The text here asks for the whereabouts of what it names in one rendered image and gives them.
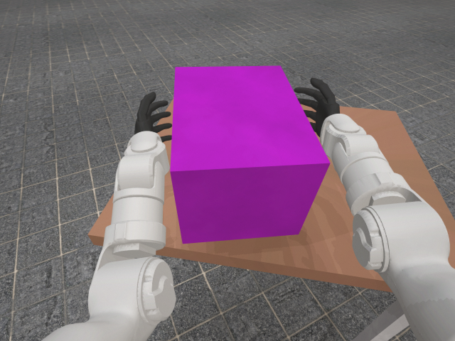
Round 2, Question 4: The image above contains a left robot hand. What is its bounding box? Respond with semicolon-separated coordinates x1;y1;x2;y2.
134;92;172;143

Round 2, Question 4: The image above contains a right robot hand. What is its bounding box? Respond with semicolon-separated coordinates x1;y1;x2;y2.
294;77;340;137

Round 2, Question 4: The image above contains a robot left upper arm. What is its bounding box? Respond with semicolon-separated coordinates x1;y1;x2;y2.
41;256;176;341

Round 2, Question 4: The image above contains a carton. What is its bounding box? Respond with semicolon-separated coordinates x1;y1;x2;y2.
170;66;330;244

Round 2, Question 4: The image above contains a right robot forearm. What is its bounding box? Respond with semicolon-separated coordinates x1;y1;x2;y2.
320;114;450;258

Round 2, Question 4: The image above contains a table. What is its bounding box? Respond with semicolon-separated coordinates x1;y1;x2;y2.
88;100;455;341

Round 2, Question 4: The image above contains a left robot forearm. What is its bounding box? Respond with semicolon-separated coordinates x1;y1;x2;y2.
88;131;170;312

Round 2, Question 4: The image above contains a robot right upper arm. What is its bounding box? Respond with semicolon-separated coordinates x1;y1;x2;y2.
352;201;455;341

